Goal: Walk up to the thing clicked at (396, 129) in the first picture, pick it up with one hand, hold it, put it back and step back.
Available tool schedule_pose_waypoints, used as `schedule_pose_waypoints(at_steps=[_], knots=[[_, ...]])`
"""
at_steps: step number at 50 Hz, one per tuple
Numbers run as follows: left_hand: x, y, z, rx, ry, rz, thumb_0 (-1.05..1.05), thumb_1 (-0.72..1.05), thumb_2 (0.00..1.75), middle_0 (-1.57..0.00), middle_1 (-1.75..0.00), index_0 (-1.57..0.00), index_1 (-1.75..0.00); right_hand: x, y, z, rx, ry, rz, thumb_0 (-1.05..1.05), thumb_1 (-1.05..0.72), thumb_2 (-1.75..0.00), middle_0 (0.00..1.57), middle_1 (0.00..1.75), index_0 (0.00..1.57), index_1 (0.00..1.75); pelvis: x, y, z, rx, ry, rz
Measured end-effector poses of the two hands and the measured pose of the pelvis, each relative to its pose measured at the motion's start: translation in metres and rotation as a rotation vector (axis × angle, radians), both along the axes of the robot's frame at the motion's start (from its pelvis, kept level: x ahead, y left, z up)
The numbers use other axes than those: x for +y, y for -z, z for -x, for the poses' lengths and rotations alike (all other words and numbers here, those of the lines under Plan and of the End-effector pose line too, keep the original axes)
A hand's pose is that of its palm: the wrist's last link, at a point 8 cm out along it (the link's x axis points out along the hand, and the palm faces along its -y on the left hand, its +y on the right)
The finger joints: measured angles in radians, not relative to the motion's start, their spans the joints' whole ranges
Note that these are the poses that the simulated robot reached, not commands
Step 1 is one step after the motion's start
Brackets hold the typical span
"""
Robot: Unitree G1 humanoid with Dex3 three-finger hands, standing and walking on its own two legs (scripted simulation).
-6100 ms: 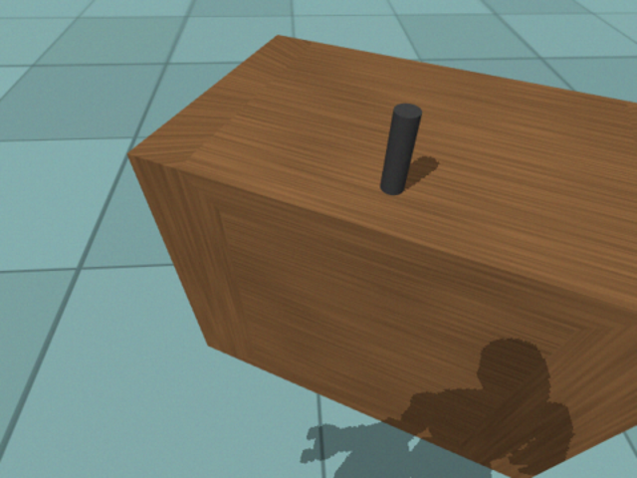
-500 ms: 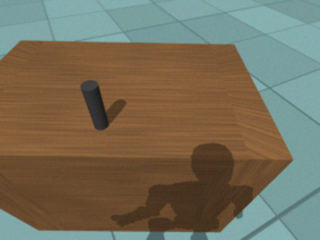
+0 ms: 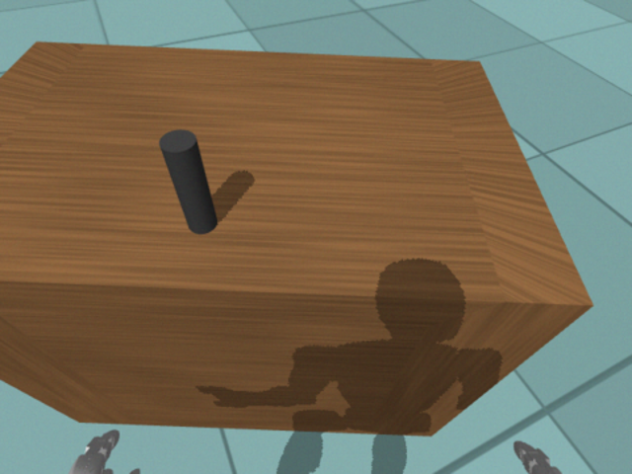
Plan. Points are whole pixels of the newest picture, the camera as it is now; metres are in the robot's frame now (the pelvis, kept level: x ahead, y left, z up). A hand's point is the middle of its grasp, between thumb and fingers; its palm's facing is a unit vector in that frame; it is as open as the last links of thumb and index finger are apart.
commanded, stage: rise first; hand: left
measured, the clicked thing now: (191, 186) +0.46 +0.17 +0.10
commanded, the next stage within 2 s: go down in 1.76 s
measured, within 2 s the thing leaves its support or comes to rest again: neither
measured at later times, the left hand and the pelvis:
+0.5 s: hand (92, 409) +0.21 +0.26 +0.00, palm faces +0.31 -0.88 -0.36, open 17.1 cm; pelvis +0.03 +0.00 +0.00, yaw +2 degrees
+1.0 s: hand (42, 396) +0.19 +0.25 +0.11, palm faces +0.35 -0.83 -0.44, open 17.5 cm; pelvis +0.02 -0.01 +0.00, yaw +3 degrees
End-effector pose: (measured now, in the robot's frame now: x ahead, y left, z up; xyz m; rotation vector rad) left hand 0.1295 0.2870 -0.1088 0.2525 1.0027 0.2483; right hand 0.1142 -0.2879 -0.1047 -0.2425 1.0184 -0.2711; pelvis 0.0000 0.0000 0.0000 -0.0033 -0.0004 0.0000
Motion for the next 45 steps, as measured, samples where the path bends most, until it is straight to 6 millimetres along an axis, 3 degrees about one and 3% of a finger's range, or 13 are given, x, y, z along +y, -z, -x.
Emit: schedule_pose_waypoints(at_steps=[4, 7, 15, 22, 29, 45], knots=[[-0.001, -0.014, -0.029, -0.143, -0.034, -0.006, 0.01, 0.55, 0.55, -0.11, -0.13, -0.11, -0.14, 0.004, -0.008, -0.034, -0.111, -0.001, 0.006, 0.00, -0.55, -0.55, 0.09, 0.13, 0.10, 0.13, 0.000, 0.002, 0.001, 0.034, -0.006, 0.003], [0.002, -0.026, -0.034, -0.205, -0.051, -0.019, 0.00, 0.37, 0.40, -0.09, -0.10, -0.10, -0.10, 0.007, -0.014, -0.047, -0.154, -0.007, 0.004, 0.00, -0.37, -0.41, 0.07, 0.10, 0.08, 0.10, -0.001, 0.001, -0.005, 0.040, -0.011, 0.003], [0.011, -0.063, -0.027, -0.321, -0.066, -0.088, 0.00, -0.08, 0.14, -0.07, -0.07, -0.09, -0.06, 0.021, -0.024, -0.056, -0.220, -0.051, -0.016, 0.00, 0.05, -0.17, 0.05, 0.06, 0.06, 0.06, -0.002, -0.001, -0.019, 0.020, -0.024, 0.001], [0.010, -0.113, -0.041, -0.518, -0.033, -0.150, -0.01, -0.40, 0.04, -0.07, -0.05, -0.08, -0.05, 0.034, -0.034, -0.069, -0.308, -0.097, -0.039, -0.01, 0.31, -0.08, 0.05, 0.06, 0.06, 0.05, -0.004, -0.001, -0.025, -0.009, -0.029, 0.000], [0.006, -0.159, -0.046, -0.682, 0.027, -0.199, -0.01, -0.50, 0.01, -0.05, -0.05, -0.07, -0.04, 0.029, -0.035, -0.070, -0.326, -0.087, -0.055, -0.01, 0.44, -0.04, 0.05, 0.05, 0.06, 0.05, -0.006, -0.001, -0.029, -0.028, -0.032, -0.002], [0.000, -0.224, -0.029, -0.892, 0.118, -0.324, -0.02, -0.54, 0.00, -0.05, -0.04, -0.06, -0.04, 0.018, -0.021, -0.065, -0.270, -0.081, -0.059, -0.01, 0.50, -0.02, 0.05, 0.05, 0.06, 0.05, -0.012, -0.001, -0.021, -0.053, -0.049, -0.005]])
